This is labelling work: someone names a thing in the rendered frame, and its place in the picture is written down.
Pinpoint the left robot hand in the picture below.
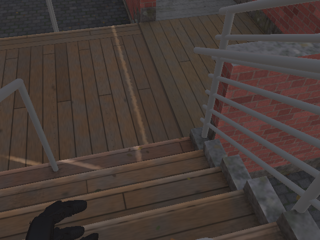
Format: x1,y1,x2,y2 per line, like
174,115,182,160
25,200,99,240

